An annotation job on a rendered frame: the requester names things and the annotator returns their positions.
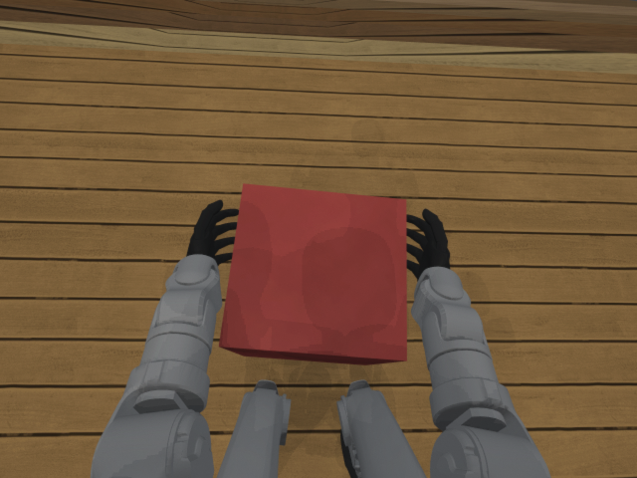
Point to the robot right upper arm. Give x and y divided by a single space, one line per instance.
468 452

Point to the robot left forearm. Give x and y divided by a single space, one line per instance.
173 369

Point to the left robot hand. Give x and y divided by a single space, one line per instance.
205 232

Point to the robot right forearm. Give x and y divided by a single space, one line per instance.
466 390

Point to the right robot hand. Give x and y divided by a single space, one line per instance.
434 244

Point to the robot left thigh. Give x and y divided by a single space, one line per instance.
261 427

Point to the robot left upper arm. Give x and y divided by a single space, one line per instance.
164 444

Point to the carton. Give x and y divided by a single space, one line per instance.
317 276

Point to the robot left shin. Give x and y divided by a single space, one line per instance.
268 384

